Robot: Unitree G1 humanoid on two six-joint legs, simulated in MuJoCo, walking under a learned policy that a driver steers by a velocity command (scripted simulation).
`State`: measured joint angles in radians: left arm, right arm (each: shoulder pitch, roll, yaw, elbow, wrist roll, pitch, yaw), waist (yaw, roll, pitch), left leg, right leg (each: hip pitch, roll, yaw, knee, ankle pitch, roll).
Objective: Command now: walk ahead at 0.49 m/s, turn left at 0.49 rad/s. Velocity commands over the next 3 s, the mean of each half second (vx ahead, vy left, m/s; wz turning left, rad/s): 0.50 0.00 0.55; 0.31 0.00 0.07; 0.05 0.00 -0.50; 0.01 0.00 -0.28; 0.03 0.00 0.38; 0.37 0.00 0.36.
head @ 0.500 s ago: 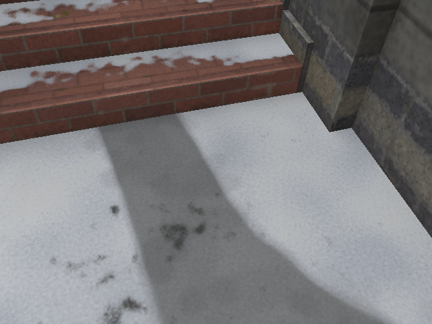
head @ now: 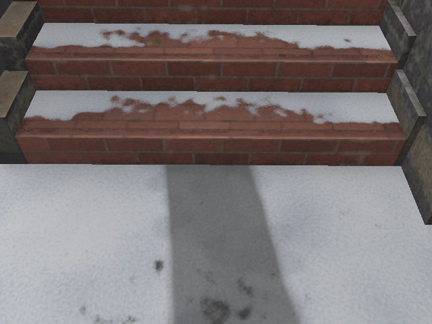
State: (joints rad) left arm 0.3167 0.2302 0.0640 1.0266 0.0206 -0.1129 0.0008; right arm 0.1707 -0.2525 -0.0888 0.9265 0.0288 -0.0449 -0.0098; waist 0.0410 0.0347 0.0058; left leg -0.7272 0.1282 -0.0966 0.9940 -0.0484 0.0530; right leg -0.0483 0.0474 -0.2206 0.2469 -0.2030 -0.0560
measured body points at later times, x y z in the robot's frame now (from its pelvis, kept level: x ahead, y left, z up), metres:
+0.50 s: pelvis +0.28 +0.09 +0.00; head +0.31 +0.11 +0.45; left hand +0.39 +0.40 -0.10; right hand +0.42 -0.16 -0.11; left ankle +0.26 +0.14 -0.74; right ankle +0.42 -0.08 -0.67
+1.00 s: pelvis +0.51 +0.10 -0.01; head +0.56 +0.10 +0.44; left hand +0.49 +0.37 -0.13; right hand +0.70 -0.11 -0.14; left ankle +0.46 +0.23 -0.69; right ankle +0.62 +0.05 -0.74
